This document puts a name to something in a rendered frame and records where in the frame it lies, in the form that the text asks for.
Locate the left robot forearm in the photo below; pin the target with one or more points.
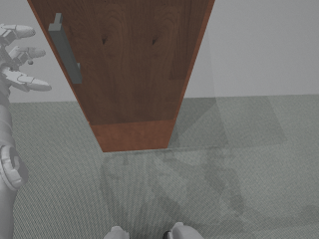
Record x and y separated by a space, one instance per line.
6 128

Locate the left robot upper arm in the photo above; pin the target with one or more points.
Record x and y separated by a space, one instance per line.
13 174

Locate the cupboard door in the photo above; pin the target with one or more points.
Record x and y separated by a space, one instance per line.
134 54

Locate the left robot thigh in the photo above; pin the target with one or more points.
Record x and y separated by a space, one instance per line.
118 234

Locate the robot left hand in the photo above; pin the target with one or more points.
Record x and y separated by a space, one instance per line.
17 57

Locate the handle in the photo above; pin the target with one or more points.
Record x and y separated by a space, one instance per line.
64 49

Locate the left robot shin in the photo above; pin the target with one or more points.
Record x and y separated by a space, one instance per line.
116 228

